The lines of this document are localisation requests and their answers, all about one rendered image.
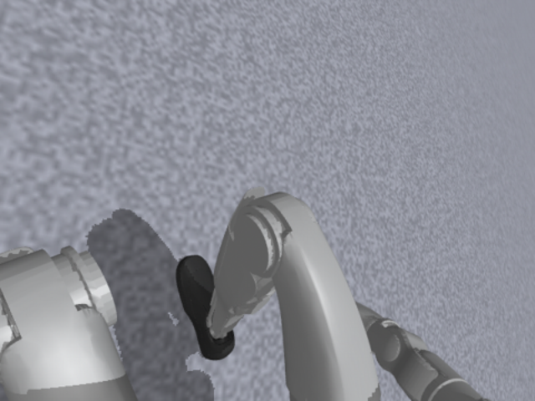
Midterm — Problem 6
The right robot foot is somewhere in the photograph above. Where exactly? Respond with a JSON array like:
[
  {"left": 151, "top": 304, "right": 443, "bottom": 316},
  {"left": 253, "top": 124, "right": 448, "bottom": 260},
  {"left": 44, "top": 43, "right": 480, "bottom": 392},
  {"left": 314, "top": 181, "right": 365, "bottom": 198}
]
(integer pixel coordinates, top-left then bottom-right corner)
[{"left": 176, "top": 255, "right": 235, "bottom": 360}]

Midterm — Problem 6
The right robot arm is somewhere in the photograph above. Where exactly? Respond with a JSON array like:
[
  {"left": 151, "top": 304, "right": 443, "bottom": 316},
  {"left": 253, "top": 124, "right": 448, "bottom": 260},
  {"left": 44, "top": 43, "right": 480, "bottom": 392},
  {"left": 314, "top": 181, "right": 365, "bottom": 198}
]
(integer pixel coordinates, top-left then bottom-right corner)
[{"left": 366, "top": 318, "right": 491, "bottom": 401}]

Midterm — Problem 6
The right robot hand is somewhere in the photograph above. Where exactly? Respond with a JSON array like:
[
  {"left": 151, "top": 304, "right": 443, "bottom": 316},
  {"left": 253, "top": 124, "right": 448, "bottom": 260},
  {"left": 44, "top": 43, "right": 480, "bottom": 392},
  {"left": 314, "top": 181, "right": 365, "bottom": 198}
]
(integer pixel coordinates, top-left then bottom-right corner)
[{"left": 355, "top": 302, "right": 383, "bottom": 333}]

